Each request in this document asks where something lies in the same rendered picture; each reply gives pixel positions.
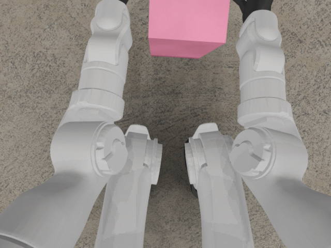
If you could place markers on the robot right upper arm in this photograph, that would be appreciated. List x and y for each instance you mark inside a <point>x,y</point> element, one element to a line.
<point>272,164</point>

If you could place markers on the robot right thigh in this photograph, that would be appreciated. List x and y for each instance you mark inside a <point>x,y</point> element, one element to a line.
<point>224,215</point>

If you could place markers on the left robot forearm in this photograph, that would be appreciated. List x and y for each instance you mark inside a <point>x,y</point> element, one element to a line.
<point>104,68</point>

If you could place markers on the right robot hand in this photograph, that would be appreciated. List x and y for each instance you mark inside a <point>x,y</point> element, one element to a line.
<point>249,6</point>

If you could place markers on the carton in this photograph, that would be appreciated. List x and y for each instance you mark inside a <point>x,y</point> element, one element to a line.
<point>187,28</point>

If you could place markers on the right robot forearm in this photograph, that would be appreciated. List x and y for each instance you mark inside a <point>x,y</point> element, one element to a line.
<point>261,75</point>

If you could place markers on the right robot foot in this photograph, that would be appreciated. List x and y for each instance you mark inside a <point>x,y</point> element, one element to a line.
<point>194,191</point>

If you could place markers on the robot left upper arm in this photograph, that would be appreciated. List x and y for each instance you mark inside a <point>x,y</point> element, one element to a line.
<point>85,154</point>

